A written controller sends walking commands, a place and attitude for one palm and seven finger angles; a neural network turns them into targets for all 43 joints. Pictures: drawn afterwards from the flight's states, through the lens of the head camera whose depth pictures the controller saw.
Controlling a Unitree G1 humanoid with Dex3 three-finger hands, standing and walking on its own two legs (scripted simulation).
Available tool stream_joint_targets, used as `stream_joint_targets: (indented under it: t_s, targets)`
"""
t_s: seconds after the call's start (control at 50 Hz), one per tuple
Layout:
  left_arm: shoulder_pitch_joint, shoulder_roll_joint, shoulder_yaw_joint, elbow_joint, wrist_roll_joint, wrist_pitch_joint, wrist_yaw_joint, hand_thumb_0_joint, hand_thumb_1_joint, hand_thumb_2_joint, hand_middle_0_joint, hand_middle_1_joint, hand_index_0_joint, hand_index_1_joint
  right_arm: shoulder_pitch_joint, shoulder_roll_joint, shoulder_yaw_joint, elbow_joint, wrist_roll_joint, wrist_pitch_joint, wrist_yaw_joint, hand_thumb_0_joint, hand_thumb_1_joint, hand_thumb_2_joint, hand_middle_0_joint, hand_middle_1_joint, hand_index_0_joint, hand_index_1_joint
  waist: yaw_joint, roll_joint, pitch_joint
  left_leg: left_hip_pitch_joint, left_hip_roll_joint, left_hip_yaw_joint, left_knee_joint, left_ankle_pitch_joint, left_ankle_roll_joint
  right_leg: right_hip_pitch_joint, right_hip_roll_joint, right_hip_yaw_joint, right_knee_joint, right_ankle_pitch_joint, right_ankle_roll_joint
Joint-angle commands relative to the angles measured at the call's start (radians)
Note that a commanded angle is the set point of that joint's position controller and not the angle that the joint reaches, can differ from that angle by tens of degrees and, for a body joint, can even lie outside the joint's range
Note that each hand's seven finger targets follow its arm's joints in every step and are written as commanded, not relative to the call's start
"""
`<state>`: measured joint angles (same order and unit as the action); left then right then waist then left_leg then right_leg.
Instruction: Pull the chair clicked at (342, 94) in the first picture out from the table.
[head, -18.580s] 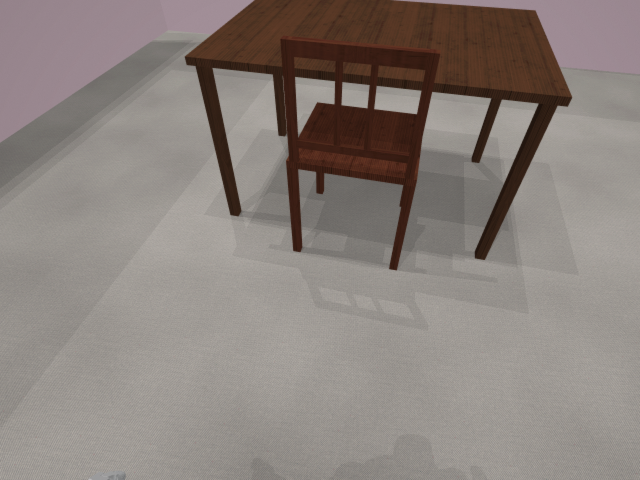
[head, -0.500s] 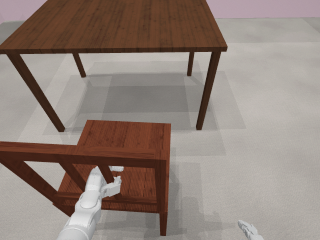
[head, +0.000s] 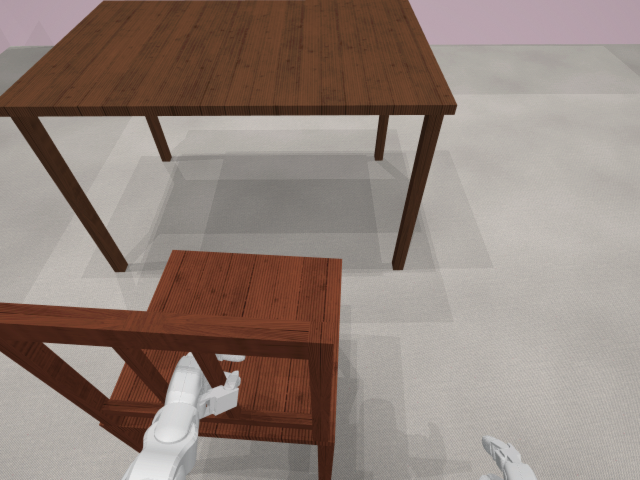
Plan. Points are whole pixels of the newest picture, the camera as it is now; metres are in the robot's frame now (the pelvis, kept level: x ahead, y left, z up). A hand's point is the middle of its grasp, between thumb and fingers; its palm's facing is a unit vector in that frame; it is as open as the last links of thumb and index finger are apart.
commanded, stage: open the thumb and straighten the fingers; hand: left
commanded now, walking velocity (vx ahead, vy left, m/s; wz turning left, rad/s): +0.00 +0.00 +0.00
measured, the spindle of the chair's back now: (153, 380) +0.27 +0.26 -0.09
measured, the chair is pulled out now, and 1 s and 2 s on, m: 0.58 0.58 0.58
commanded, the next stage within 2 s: draw the fingers out of the gap in 0.76 s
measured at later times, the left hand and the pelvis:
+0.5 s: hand (221, 386) +0.26 +0.15 -0.07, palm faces +0.02 -0.99 -0.16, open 13.9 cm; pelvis +0.00 +0.01 -0.03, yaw +2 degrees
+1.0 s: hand (215, 410) +0.23 +0.16 -0.08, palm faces +0.03 -0.98 -0.17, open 17.4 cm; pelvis +0.01 +0.01 -0.05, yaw +2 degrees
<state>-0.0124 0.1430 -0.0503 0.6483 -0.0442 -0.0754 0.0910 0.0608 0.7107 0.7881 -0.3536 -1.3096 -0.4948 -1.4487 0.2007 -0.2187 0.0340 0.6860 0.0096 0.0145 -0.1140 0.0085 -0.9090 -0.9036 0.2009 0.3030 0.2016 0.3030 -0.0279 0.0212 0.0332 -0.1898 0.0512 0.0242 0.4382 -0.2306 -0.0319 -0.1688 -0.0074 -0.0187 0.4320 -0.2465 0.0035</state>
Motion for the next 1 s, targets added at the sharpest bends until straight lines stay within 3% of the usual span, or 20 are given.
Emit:
stream_joint_targets:
  t_s: [0.0,0.02,0.04,0.1,0.16,0.2,0.24,0.26,0.34,0.4,0.44,0.5,0.52,0.56,0.6,0.82,0.84,0.86,0.9,0.98]
  targets:
    - [-0.166,0.152,0.059,-0.238,0.016,-0.067,0.015,0.000,0.900,0.900,-0.500,-1.450,-0.500,-1.450,-0.061,-0.115,-0.043,-0.128,0.002,-0.041,-0.017,0.000,-0.900,-0.900,0.200,0.300,0.200,0.300,0.011,0.012,-0.208,0.108,0.072,-0.061,-0.033,0.274,0.050,0.022,-0.102,0.057,-0.065,0.274,-0.022]
    - [-0.086,0.054,0.026,-0.136,-0.038,-0.025,-0.012,0.000,0.779,0.842,-0.500,-1.450,-0.500,-1.450,-0.038,-0.144,-0.062,-0.124,0.048,-0.054,0.026,0.000,-0.900,-0.900,0.200,0.300,0.200,0.300,-0.046,-0.110,-0.176,-0.003,0.017,-0.014,-0.003,0.160,0.049,-0.058,-0.056,-0.033,-0.011,0.212,-0.002]
    - [-0.133,0.124,0.085,-0.217,-0.041,-0.037,-0.029,0.000,0.658,0.783,-0.500,-1.450,-0.500,-1.450,-0.055,-0.155,-0.067,-0.136,0.047,-0.062,0.043,0.000,-0.900,-0.900,0.200,0.300,0.200,0.300,-0.017,-0.117,-0.188,-0.057,0.011,-0.013,0.016,0.129,0.049,-0.074,-0.050,-0.034,0.022,0.202,-0.004]
    - [-0.107,0.139,0.074,-0.345,-0.025,-0.055,-0.056,0.000,0.296,0.608,-0.500,-1.450,-0.500,-1.450,-0.067,-0.137,-0.072,-0.170,0.041,-0.103,0.064,0.000,-0.900,-0.900,0.200,0.300,0.200,0.300,-0.014,0.038,-0.219,-0.093,-0.011,0.003,0.073,0.074,0.051,-0.126,-0.045,-0.020,0.070,0.145,-0.011]
    - [-0.053,0.097,0.048,-0.389,-0.019,-0.030,-0.060,0.000,-0.067,0.433,-0.500,-1.450,-0.500,-1.450,-0.061,-0.134,-0.072,-0.196,0.035,-0.125,0.070,0.000,-0.900,-0.900,0.200,0.300,0.200,0.300,-0.010,0.004,-0.252,-0.135,-0.016,0.001,0.126,0.064,0.054,-0.179,-0.036,-0.031,0.124,0.131,-0.005]
    - [-0.043,0.104,0.057,-0.406,-0.027,0.004,-0.055,0.000,-0.308,0.317,-0.500,-1.450,-0.500,-1.450,-0.053,-0.143,-0.074,-0.206,0.034,-0.133,0.067,0.000,-0.900,-0.900,0.200,0.300,0.200,0.300,-0.015,-0.036,-0.263,-0.164,-0.016,-0.007,0.151,0.056,0.055,-0.202,-0.032,-0.034,0.148,0.122,-0.003]
    - [-0.083,0.152,0.104,-0.431,-0.024,0.027,-0.045,0.000,-0.550,0.200,-0.450,-1.305,-0.450,-1.305,-0.043,-0.154,-0.079,-0.206,0.032,-0.135,0.059,0.000,-0.900,-0.900,0.200,0.300,0.200,0.300,-0.016,-0.036,-0.283,-0.178,-0.019,-0.006,0.173,0.046,0.054,-0.227,-0.031,-0.031,0.170,0.109,0.002]
    - [-0.060,0.121,0.086,-0.445,-0.022,0.040,-0.045,0.000,-0.550,0.200,-0.425,-1.232,-0.425,-1.232,-0.046,-0.148,-0.077,-0.217,0.030,-0.139,0.056,0.000,-0.900,-0.900,0.200,0.300,0.200,0.300,-0.010,-0.023,-0.296,-0.182,-0.023,-0.004,0.182,0.048,0.054,-0.234,-0.030,-0.036,0.183,0.105,0.002]
    - [-0.032,0.123,0.093,-0.491,-0.033,0.082,-0.048,0.000,-0.550,0.200,-0.325,-0.942,-0.325,-0.942,-0.035,-0.153,-0.076,-0.229,0.029,-0.152,0.044,0.000,-0.900,-0.900,0.200,0.300,0.200,0.300,-0.013,-0.040,-0.314,-0.198,-0.024,-0.009,0.220,0.081,0.054,-0.249,-0.028,-0.042,0.215,0.137,0.002]
    - [-0.056,0.095,0.052,-0.532,-0.032,0.104,-0.059,0.000,-0.550,0.200,-0.250,-0.725,-0.250,-0.725,-0.032,-0.153,-0.073,-0.239,0.030,-0.162,0.036,0.000,-0.900,-0.900,0.200,0.300,0.200,0.300,-0.028,-0.027,-0.313,-0.198,-0.023,-0.014,0.241,0.092,0.055,-0.280,-0.025,-0.045,0.229,0.135,0.002]
    - [-0.034,0.104,0.066,-0.542,-0.034,0.118,-0.056,0.000,-0.550,0.200,-0.200,-0.580,-0.200,-0.580,-0.021,-0.154,-0.073,-0.242,0.027,-0.168,0.033,0.000,-0.900,-0.900,0.200,0.300,0.200,0.300,-0.025,-0.055,-0.324,-0.204,-0.024,-0.021,0.253,0.102,0.055,-0.279,-0.025,-0.052,0.244,0.145,0.004]
    - [-0.018,0.107,0.060,-0.571,-0.028,0.141,-0.055,0.000,-0.550,0.200,-0.125,-0.363,-0.125,-0.363,-0.019,-0.155,-0.070,-0.249,0.026,-0.170,0.031,0.000,-0.900,-0.900,0.200,0.300,0.200,0.300,-0.023,-0.025,-0.324,-0.211,-0.026,-0.022,0.266,0.118,0.054,-0.288,-0.026,-0.053,0.255,0.154,0.001]
    - [0.013,0.165,0.122,-0.539,-0.027,0.149,-0.052,0.000,-0.550,0.200,-0.100,-0.290,-0.100,-0.290,-0.005,-0.161,-0.072,-0.245,0.024,-0.166,0.030,0.000,-0.900,-0.900,0.200,0.300,0.200,0.300,-0.018,-0.054,-0.313,-0.230,-0.026,-0.023,0.275,0.112,0.052,-0.294,-0.026,-0.051,0.260,0.157,0.003]
    - [0.050,0.126,0.085,-0.576,-0.026,0.156,-0.060,0.000,-0.550,0.200,-0.050,-0.145,-0.050,-0.145,-0.011,-0.152,-0.068,-0.264,0.025,-0.166,0.032,0.000,-0.900,-0.900,0.200,0.300,0.200,0.300,-0.015,-0.047,-0.321,-0.236,-0.030,-0.018,0.285,0.123,0.054,-0.291,-0.028,-0.052,0.271,0.175,0.004]
    - [0.010,0.146,0.092,-0.621,-0.022,0.162,-0.062,0.000,-0.550,0.200,0.000,0.000,0.000,0.000,-0.006,-0.155,-0.069,-0.268,0.023,-0.165,0.029,0.000,-0.900,-0.900,0.200,0.300,0.200,0.300,-0.025,-0.022,-0.332,-0.233,-0.028,-0.021,0.295,0.133,0.054,-0.296,-0.028,-0.050,0.276,0.178,0.002]
    - [0.074,0.123,0.043,-0.718,-0.015,0.194,-0.041,0.000,-0.550,0.200,0.000,0.000,0.000,0.000,0.004,-0.153,-0.063,-0.278,0.019,-0.180,0.021,0.000,-0.900,-0.900,0.200,0.300,0.200,0.300,-0.031,-0.025,-0.341,-0.250,-0.031,-0.038,0.326,0.139,0.055,-0.320,-0.031,-0.061,0.300,0.171,0.002]
    - [0.174,0.172,0.113,-0.659,-0.015,0.201,-0.037,0.000,-0.550,0.200,0.000,0.000,0.000,0.000,0.007,-0.155,-0.068,-0.280,0.019,-0.175,0.019,0.000,-0.900,-0.900,0.200,0.300,0.200,0.300,-0.010,-0.061,-0.323,-0.279,-0.030,-0.035,0.328,0.120,0.052,-0.322,-0.029,-0.061,0.303,0.157,0.002]
    - [0.197,0.136,0.075,-0.689,-0.015,0.200,-0.043,0.000,-0.550,0.200,0.000,0.000,0.000,0.000,0.001,-0.150,-0.062,-0.291,0.019,-0.174,0.022,0.000,-0.900,-0.900,0.200,0.300,0.200,0.300,-0.009,-0.045,-0.323,-0.283,-0.035,-0.030,0.326,0.116,0.054,-0.321,-0.032,-0.061,0.304,0.158,0.002]
    - [0.234,0.141,0.073,-0.745,-0.014,0.199,-0.046,0.000,-0.550,0.200,0.000,0.000,0.000,0.000,-0.008,-0.146,-0.064,-0.308,0.020,-0.174,0.023,0.000,-0.900,-0.900,0.200,0.300,0.200,0.300,-0.001,-0.003,-0.335,-0.283,-0.035,-0.028,0.328,0.116,0.053,-0.309,-0.034,-0.059,0.306,0.151,-0.003]
    - [0.309,0.127,0.043,-0.833,-0.012,0.193,-0.039,0.000,-0.550,0.200,0.000,0.000,0.000,0.000,-0.009,-0.139,-0.062,-0.327,0.021,-0.181,0.021,0.000,-0.900,-0.900,0.200,0.300,0.200,0.300,-0.015,-0.020,-0.310,-0.302,-0.033,-0.035,0.341,0.092,0.054,-0.341,-0.030,-0.064,0.314,0.117,0.000]
